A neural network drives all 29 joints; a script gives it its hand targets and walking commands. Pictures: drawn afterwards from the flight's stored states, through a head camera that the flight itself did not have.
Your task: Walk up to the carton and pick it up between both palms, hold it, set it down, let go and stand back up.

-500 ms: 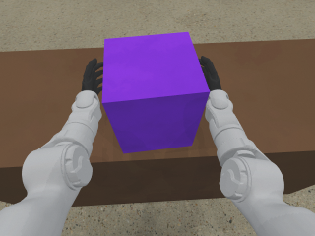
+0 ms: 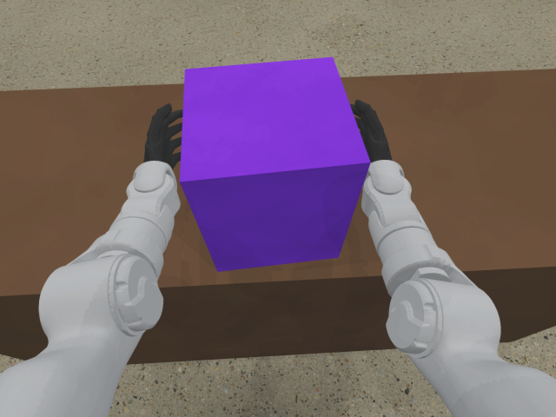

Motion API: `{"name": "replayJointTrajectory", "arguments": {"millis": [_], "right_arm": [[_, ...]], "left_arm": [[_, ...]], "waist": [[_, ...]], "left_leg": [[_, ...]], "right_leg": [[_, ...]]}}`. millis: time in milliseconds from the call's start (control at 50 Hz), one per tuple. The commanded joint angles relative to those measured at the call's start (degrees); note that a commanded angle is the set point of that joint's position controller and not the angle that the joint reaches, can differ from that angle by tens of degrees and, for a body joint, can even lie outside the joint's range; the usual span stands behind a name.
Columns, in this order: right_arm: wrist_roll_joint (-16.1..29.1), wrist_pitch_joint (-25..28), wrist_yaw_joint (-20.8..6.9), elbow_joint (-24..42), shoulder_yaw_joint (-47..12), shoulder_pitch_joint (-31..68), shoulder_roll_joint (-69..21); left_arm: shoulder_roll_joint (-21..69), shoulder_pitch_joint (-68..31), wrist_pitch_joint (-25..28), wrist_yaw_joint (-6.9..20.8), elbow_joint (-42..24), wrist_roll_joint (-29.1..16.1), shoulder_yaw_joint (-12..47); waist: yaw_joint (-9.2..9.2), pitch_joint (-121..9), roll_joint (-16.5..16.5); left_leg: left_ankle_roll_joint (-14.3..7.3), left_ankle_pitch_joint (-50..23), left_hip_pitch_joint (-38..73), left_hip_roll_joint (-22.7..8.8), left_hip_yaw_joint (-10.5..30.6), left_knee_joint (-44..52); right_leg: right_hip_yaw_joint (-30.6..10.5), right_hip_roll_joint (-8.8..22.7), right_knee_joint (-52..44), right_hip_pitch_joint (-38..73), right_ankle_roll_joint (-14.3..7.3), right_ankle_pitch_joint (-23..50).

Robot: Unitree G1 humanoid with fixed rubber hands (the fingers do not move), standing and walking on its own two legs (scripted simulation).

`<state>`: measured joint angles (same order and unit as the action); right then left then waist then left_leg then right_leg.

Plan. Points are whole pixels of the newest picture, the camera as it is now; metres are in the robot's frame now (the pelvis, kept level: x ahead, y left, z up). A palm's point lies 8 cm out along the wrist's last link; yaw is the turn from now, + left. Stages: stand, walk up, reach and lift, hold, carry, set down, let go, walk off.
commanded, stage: reach and lift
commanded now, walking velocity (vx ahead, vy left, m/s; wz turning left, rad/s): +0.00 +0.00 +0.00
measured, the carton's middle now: (270, 173) +0.47 +0.01 +0.05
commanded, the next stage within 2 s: none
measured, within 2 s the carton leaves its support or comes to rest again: leaves its support in 0.62 s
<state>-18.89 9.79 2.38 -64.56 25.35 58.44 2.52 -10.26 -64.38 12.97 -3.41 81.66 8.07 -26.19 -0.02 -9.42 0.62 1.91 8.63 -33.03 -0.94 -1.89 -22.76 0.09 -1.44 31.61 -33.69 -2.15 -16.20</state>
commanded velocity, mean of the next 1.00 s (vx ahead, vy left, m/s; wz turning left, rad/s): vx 0.00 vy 0.00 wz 0.00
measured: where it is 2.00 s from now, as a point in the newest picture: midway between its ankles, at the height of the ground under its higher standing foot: outside the picture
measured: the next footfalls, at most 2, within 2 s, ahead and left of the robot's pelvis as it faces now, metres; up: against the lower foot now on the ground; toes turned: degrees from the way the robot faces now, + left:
none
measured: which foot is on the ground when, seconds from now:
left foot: down 0.00-1.00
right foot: down 0.00-1.00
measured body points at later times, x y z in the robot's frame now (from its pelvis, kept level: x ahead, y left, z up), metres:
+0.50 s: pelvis +0.00 +0.00 +0.00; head +0.08 -0.02 +0.44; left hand +0.48 +0.16 +0.10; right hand +0.47 -0.15 +0.10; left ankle +0.00 +0.15 -0.73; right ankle -0.04 -0.07 -0.73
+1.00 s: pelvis -0.02 +0.00 +0.00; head +0.05 -0.01 +0.44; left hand +0.45 +0.15 +0.11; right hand +0.43 -0.15 +0.10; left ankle +0.00 +0.15 -0.73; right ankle -0.04 -0.07 -0.73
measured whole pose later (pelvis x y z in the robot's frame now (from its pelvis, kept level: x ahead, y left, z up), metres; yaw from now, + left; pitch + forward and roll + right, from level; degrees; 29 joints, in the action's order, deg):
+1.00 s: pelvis -0.02 +0.00 +0.00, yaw +0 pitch +17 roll +2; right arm -16.7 25.5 5.7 -65.7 25.1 52.5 1.1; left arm -8.3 -63.2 19.7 -4.9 81.7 8.1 -26.2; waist 0.0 -9.4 1.8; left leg 2.1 6.8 -33.0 -1.4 -1.9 -22.8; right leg 1.0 -1.6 31.6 -33.8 -2.2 -14.9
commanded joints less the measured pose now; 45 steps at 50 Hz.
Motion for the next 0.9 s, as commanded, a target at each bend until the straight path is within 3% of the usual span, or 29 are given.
{"name": "replayJointTrajectory", "arguments": {"millis": [0, 60, 80, 100, 140, 160, 180, 200, 220, 260, 280, 300, 380, 400, 420, 460, 520, 580, 600, 620, 660, 680, 720, 780, 820, 840, 860, 880], "right_arm": [[-3.8, 1.52, -8.54, -2.53, -14.15, 24.5, -40.92], [-3.56, 2.02, -8.66, -1.69, -14.46, 24.63, -40.26], [-3.84, 1.55, -8.57, -2.65, -13.92, 24.59, -40.18], [-3.23, 1.32, -8.48, -2.77, -15.34, 23.58, -40.43], [-3.09, 1.92, -8.47, -1.21, -15.31, 25.16, -40.85], [-2.95, 1.9, -8.5, -1.93, -14.94, 24.75, -40.25], [-2.84, 2.04, -8.43, -1.38, -15.68, 25.62, -40.4], [-2.94, 2.22, -8.29, -1.0, -15.36, 25.59, -40.17], [-2.95, 2.49, -8.35, -1.5, -15.79, 26.16, -39.86], [-2.67, 3.57, -8.2, -1.55, -16.96, 26.91, -40.57], [-3.17, 4.61, -8.29, -2.86, -16.51, 27.49, -40.27], [-3.18, 4.92, -8.12, -3.43, -16.61, 28.11, -39.65], [-3.01, 7.27, -7.62, -2.81, -19.18, 28.65, -40.89], [-2.85, 8.25, -7.53, -2.53, -20.07, 28.7, -40.41], [-3.54, 9.13, -7.32, -2.77, -19.28, 29.91, -39.58], [-4.37, 10.01, -7.38, -4.74, -19.71, 29.51, -39.65], [-4.72, 11.68, -7.0, -5.13, -21.13, 30.04, -38.62], [-5.04, 13.36, -6.61, -5.59, -21.38, 30.73, -37.61], [-5.09, 13.58, -6.76, -6.87, -21.99, 30.39, -37.84], [-5.23, 14.11, -6.82, -6.16, -20.83, 30.95, -36.8], [-4.64, 14.35, -6.83, -5.26, -21.74, 31.9, -36.17], [-4.87, 14.81, -6.63, -4.89, -21.25, 31.48, -35.19], [-5.02, 15.88, -6.77, -5.22, -21.17, 30.98, -34.57], [-4.85, 17.23, -6.98, -5.24, -21.07, 31.37, -33.52], [-4.53, 17.83, -7.05, -4.19, -21.36, 31.62, -33.03], [-5.07, 18.44, -7.27, -5.03, -20.89, 31.17, -31.31], [-5.35, 18.25, -7.33, -5.86, -20.58, 31.3, -31.96], [-5.49, 18.66, -7.62, -5.24, -19.89, 32.63, -31.27]], "left_arm": [[32.93, -23.72, 0.64, 8.72, -6.64, 5.08, 1.8], [33.93, -23.47, 0.56, 8.4, -7.57, 4.57, 2.72], [32.99, -24.46, 0.4, 8.6, -6.73, 4.74, 2.25], [32.8, -23.49, 0.4, 8.75, -6.19, 5.06, 1.64], [32.61, -24.28, 0.46, 8.78, -6.25, 4.5, 1.94], [33.22, -24.0, 0.36, 8.45, -6.92, 4.9, 2.48], [32.67, -23.94, 0.47, 8.6, -6.34, 4.53, 2.29], [33.58, -24.14, 0.51, 8.43, -6.85, 3.8, 3.36], [33.08, -25.15, 0.69, 8.44, -7.4, 3.58, 3.14], [34.43, -25.88, 1.06, 8.36, -7.39, 3.05, 3.79], [36.53, -26.83, 1.27, 7.9, -8.8, 2.88, 5.29], [36.06, -26.28, 1.09, 8.11, -7.25, 3.03, 4.54], [36.36, -28.67, 2.96, 8.1, -7.95, 2.22, 5.65], [37.9, -27.64, 3.07, 8.12, -8.18, 1.96, 6.89], [38.09, -27.86, 3.12, 8.44, -7.33, 1.3, 7.55], [38.89, -28.56, 3.61, 8.43, -7.61, 1.81, 7.36], [38.31, -28.61, 4.98, 9.06, -6.11, 1.07, 7.74], [38.7, -30.12, 5.86, 9.36, -7.49, 1.66, 8.33], [38.46, -29.26, 6.35, 9.38, -5.5, 1.68, 7.81], [37.69, -30.09, 6.68, 9.29, -6.1, 1.62, 8.24], [36.53, -29.28, 7.12, 9.63, -3.49, 2.34, 7.05], [35.77, -29.63, 7.54, 9.77, -3.85, 2.6, 7.51], [36.11, -29.72, 8.01, 9.74, -4.41, 3.13, 7.32], [36.74, -28.51, 8.55, 9.36, -5.3, 3.25, 7.81], [36.86, -29.05, 8.83, 9.3, -5.26, 3.02, 8.46], [36.82, -28.53, 8.92, 9.3, -5.32, 3.38, 9.09], [37.1, -28.93, 8.97, 9.22, -6.65, 4.29, 7.91], [37.29, -29.0, 8.96, 9.07, -5.93, 3.6, 8.74]], "waist": [[6.18, -36.1, 0.92], [6.06, -37.29, 0.62], [5.68, -35.8, 1.35], [6.55, -35.14, 1.9], [6.44, -36.51, 2.08], [5.9, -37.22, 0.88], [6.6, -37.49, 1.8], [5.6, -37.92, 1.85], [6.21, -38.22, 1.83], [6.88, -38.86, 1.62], [6.03, -40.81, 0.13], [6.34, -38.88, 0.68], [6.84, -41.91, 1.83], [6.83, -41.38, 0.68], [5.94, -42.02, 0.52], [7.32, -41.9, -0.48], [7.68, -41.88, 1.94], [7.06, -41.57, 0.72], [8.34, -41.14, 0.81], [7.68, -43.25, 1.26], [9.03, -43.55, 3.24], [7.81, -44.21, 3.71], [7.71, -43.43, 4.33], [8.33, -43.01, 3.32], [7.66, -42.8, 4.33], [7.28, -42.89, 3.16], [8.4, -41.18, 2.18], [8.33, -42.65, 2.34]], "left_leg": [[-5.15, -29.66, 28.81, -2.29, -1.59, -2.5], [-4.5, -29.19, 27.33, -2.2, -1.82, -2.52], [-5.07, -28.06, 27.8, -2.18, -1.38, -2.38], [-5.26, -28.02, 26.76, -1.98, -1.79, -2.32], [-5.44, -25.76, 23.65, -1.66, -2.04, -1.84], [-5.0, -27.37, 24.47, -1.8, -1.8, -1.7], [-5.31, -26.85, 24.28, -1.67, -2.06, -2.09], [-5.06, -27.94, 25.9, -1.7, -1.7, -2.58], [-5.11, -28.21, 25.9, -1.9, -1.79, -2.36], [-5.33, -30.83, 28.27, -2.31, -1.17, -3.48], [-4.75, -34.5, 30.83, -2.62, -0.67, -4.43], [-5.28, -34.84, 31.93, -2.91, -0.44, -4.54], [-5.37, -33.84, 28.32, -2.6, -0.72, -4.34], [-5.21, -36.25, 29.58, -2.88, -0.38, -4.58], [-5.39, -37.31, 31.94, -3.34, 0.42, -5.14], [-5.94, -40.17, 35.83, -4.32, 1.09, -6.02], [-6.25, -37.5, 32.96, -4.06, 0.59, -5.75], [-5.77, -36.47, 32.87, -3.87, 0.32, -4.75], [-6.32, -35.14, 30.83, -3.85, 0.0, -4.55], [-5.87, -34.86, 31.01, -3.92, 0.04, -4.62], [-6.52, -30.3, 27.36, -3.38, -0.68, -3.53], [-5.99, -27.91, 24.53, -2.75, -1.65, -2.55], [-5.62, -25.43, 20.1, -2.27, -2.54, -1.38], [-5.46, -24.55, 19.88, -2.43, -2.55, -0.69], [-5.29, -22.38, 17.35, -1.96, -3.05, -0.1], [-4.82, -22.14, 17.14, -2.19, -3.06, 0.32], [-5.12, -23.49, 20.04, -2.48, -3.22, 0.21], [-5.08, -23.79, 21.47, -2.87, -2.9, -0.11]], "right_leg": [[3.58, 6.13, -2.32, 11.12, 9.87, 53.22], [3.92, 5.62, -1.98, 12.98, 9.66, 54.61], [3.65, 6.1, -2.45, 11.51, 9.78, 52.65], [3.32, 6.02, -2.23, 12.75, 9.84, 54.01], [3.03, 6.24, -1.55, 15.89, 10.15, 56.47], [3.6, 5.74, -1.23, 15.17, 10.04, 56.05], [3.35, 5.78, -1.44, 15.16, 9.96, 55.84], [3.48, 5.65, -1.39, 14.49, 9.86, 56.37], [3.51, 5.55, -1.73, 14.17, 9.77, 55.16], [3.72, 5.64, -1.65, 10.47, 9.71, 54.31], [4.52, 4.97, -1.27, 6.88, 9.43, 54.63], [4.46, 5.16, -1.93, 3.89, 9.6, 52.39], [4.08, 5.4, -0.77, 8.08, 9.71, 57.1], [4.65, 5.09, -0.14, 5.57, 9.89, 58.06], [4.93, 5.28, -0.72, 0.95, 10.01, 56.15], [4.95, 5.2, -1.75, -5.21, 9.55, 51.06], [4.38, 5.47, -1.84, -2.82, 9.4, 52.69], [4.73, 5.2, -1.53, -0.95, 9.55, 54.21], [4.24, 5.4, -1.85, -0.57, 9.49, 52.98], [4.21, 5.2, -2.11, 0.47, 9.34, 53.05], [3.83, 5.31, -2.16, 4.92, 9.14, 52.81], [3.55, 5.49, -1.93, 10.57, 9.29, 56.24], [3.56, 5.28, -1.02, 16.47, 9.4, 59.58], [3.59, 5.1, -1.42, 16.39, 9.21, 57.73], [3.67, 4.66, -1.15, 19.46, 8.94, 58.39], [3.73, 4.65, -1.29, 19.67, 8.94, 57.94], [3.76, 4.35, -2.13, 16.58, 8.48, 52.79], [4.21, 3.79, -3.04, 14.3, 7.93, 49.47]]}}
